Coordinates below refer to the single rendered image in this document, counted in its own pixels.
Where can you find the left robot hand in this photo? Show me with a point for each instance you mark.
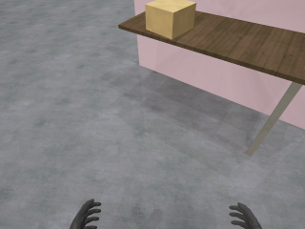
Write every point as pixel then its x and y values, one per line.
pixel 81 218

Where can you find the right robot hand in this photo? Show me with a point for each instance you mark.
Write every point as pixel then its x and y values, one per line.
pixel 248 216

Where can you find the table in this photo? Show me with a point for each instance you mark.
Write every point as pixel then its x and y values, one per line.
pixel 271 50

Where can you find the carton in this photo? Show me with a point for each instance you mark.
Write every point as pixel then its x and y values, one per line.
pixel 170 18

